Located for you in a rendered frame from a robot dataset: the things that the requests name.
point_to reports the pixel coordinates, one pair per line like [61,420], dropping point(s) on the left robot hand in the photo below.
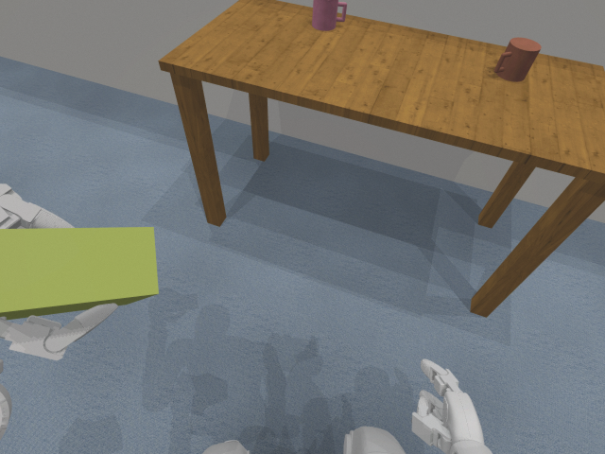
[39,336]

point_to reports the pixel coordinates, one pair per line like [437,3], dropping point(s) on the table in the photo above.
[432,85]

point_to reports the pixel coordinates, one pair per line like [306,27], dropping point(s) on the robot right thigh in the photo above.
[370,440]

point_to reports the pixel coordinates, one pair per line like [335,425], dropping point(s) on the sponge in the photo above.
[57,270]

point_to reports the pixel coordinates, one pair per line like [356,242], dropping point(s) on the right robot hand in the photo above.
[443,424]

